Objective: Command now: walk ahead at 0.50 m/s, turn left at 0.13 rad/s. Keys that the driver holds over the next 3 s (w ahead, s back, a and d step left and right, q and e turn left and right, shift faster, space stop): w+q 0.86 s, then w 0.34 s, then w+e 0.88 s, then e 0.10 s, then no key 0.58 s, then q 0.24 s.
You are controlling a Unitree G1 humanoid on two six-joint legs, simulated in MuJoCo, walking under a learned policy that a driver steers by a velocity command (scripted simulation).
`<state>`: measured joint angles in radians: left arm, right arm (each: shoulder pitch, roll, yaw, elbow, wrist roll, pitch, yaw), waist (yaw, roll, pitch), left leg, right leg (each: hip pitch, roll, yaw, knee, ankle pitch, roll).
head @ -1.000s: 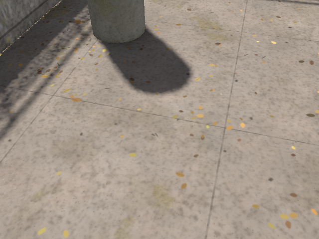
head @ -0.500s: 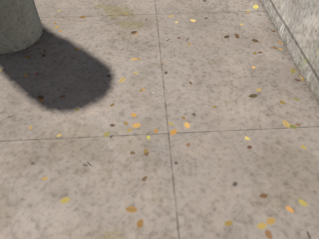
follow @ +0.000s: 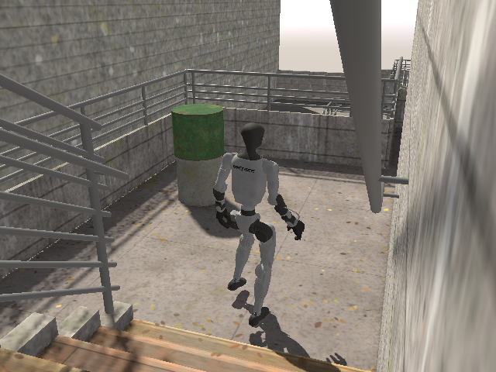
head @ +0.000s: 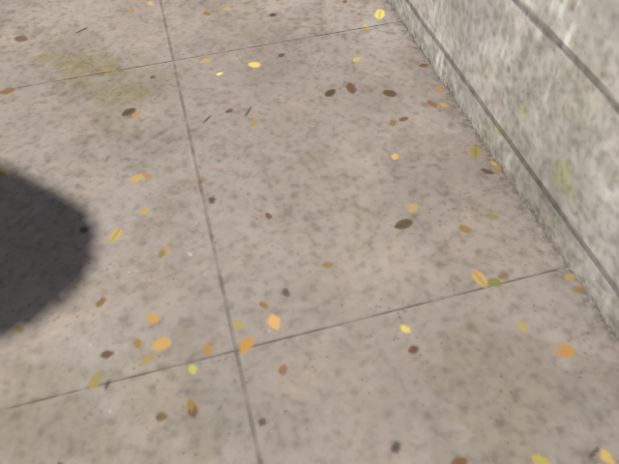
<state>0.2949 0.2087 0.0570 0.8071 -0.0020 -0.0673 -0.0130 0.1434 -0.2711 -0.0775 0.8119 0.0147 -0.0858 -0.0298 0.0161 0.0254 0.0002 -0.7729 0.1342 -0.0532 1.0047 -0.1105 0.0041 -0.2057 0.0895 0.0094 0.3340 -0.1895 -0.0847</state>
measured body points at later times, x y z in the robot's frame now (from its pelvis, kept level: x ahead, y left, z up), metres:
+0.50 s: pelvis +0.30 +0.08 +0.00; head +0.33 +0.10 +0.45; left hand +0.42 +0.38 -0.09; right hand +0.44 -0.16 -0.12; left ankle +0.29 +0.15 -0.75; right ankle +0.42 -0.08 -0.67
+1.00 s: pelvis +0.56 +0.12 +0.00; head +0.59 +0.12 +0.45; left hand +0.46 +0.38 -0.11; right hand +0.86 -0.02 -0.09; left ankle +0.56 +0.31 -0.67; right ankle +0.60 +0.01 -0.75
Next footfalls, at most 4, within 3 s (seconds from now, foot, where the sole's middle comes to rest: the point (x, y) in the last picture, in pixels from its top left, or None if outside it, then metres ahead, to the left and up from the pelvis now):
0.26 left None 0.33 0.16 -0.78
0.72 right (321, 389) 0.63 0.03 -0.78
1.22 left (167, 356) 0.71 0.39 -0.78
1.76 right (219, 232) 1.09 0.31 -0.78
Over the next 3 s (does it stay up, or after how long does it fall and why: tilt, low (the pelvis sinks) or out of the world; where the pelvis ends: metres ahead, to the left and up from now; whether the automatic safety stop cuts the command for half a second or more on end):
stays up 1.26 0.44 -0.02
